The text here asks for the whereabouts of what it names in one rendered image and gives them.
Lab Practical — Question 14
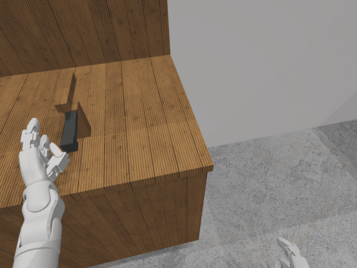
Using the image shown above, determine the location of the left robot forearm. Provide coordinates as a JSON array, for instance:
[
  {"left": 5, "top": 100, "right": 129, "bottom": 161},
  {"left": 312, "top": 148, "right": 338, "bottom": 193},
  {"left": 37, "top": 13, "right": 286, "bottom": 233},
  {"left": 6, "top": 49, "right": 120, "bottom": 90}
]
[{"left": 13, "top": 180, "right": 65, "bottom": 268}]

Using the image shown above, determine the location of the robot left hand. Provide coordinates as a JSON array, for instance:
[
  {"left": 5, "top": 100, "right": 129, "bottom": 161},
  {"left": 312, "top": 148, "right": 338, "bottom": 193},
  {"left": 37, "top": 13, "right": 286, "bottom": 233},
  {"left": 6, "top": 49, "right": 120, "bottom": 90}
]
[{"left": 18, "top": 118, "right": 70, "bottom": 187}]

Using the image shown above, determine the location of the tap lever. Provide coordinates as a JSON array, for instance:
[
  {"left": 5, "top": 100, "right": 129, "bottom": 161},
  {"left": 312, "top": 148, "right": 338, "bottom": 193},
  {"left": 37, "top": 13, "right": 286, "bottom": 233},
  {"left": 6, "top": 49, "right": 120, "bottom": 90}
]
[{"left": 60, "top": 111, "right": 78, "bottom": 153}]

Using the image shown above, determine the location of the robot right hand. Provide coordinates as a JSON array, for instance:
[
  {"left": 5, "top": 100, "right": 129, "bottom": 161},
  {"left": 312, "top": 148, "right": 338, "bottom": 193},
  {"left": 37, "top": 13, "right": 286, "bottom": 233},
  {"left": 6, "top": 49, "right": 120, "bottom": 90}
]
[{"left": 274, "top": 237, "right": 310, "bottom": 268}]

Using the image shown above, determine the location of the counter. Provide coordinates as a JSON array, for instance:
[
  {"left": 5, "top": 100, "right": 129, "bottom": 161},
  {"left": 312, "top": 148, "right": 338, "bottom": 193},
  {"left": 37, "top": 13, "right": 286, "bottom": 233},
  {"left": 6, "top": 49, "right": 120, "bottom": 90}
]
[{"left": 0, "top": 0, "right": 214, "bottom": 268}]

